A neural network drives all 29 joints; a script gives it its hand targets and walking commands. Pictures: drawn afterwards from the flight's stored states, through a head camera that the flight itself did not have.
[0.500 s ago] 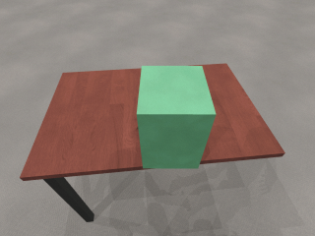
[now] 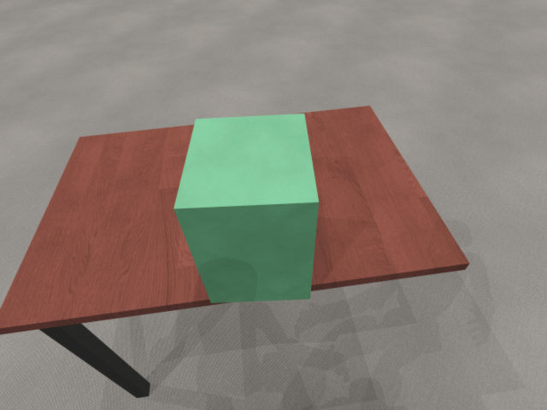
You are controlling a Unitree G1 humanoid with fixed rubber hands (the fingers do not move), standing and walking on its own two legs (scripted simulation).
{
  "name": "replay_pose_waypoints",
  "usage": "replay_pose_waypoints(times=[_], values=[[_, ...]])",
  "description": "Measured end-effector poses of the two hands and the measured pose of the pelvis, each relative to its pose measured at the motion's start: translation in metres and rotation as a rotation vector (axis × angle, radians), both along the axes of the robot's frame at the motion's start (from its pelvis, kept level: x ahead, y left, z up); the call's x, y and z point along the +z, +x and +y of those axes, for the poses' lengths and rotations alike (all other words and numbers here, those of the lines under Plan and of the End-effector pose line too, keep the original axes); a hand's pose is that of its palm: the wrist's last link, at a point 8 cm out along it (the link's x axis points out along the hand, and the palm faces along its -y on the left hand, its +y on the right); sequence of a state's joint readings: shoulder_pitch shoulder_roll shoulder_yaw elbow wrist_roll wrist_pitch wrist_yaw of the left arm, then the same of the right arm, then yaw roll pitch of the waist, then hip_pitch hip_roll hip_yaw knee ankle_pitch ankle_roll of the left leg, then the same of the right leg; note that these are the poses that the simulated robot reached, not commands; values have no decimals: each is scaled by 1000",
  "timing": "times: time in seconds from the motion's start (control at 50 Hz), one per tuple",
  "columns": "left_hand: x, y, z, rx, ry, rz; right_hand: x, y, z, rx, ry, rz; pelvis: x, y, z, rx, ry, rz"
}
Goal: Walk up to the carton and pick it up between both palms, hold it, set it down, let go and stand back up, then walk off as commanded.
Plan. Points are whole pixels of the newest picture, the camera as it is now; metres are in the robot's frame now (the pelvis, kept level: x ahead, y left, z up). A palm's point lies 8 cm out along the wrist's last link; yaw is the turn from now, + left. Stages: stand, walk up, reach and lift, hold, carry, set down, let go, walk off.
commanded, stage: walk up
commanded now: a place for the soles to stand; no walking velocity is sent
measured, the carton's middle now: (255, 212) +0.45 +0.04 +0.03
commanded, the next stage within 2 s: reach and lift in 1.72 s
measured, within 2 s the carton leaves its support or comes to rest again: neither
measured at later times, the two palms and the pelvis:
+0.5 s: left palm out of the picture +0.15 +0.30 -0.08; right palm (502, 406) +0.17 -0.32 -0.10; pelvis +0.05 -0.01 +0.01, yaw +4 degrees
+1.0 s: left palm out of the picture +0.09 +0.32 -0.09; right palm out of the picture +0.13 -0.30 -0.10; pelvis +0.03 +0.00 +0.01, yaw +5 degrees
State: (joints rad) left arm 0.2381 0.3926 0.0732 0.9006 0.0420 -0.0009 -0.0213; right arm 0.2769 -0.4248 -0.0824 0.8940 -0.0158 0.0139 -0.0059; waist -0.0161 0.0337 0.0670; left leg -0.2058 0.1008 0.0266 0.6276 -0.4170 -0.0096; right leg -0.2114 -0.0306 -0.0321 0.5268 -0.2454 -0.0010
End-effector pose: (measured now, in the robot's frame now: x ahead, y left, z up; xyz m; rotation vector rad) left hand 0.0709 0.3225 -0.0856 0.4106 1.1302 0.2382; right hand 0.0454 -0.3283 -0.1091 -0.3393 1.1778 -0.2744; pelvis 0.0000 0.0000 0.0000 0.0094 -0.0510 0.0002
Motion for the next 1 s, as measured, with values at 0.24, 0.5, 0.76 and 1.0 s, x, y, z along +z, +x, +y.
replay_pose_waypoints(times=[0.24, 0.5, 0.76, 1.0], values=[[4, 54, -26, 14, -20, -115, -4, 68, 5, 106, 22, -22, -1, 30, -14, 55, -16, 10], [1, 76, -20, 25, -41, -112, 14, 120, 10, 130, 12, -64, 6, 46, -12, 64, -15, 21], [2, 44, -1, 92, -28, -62, 8, 113, 29, 132, 39, -42, 9, 40, -3, 78, -16, 14], [-5, 20, 0, 113, -43, -31, 7, 86, 32, 99, 40, 1, 11, 29, 4, 85, -14, 9]])
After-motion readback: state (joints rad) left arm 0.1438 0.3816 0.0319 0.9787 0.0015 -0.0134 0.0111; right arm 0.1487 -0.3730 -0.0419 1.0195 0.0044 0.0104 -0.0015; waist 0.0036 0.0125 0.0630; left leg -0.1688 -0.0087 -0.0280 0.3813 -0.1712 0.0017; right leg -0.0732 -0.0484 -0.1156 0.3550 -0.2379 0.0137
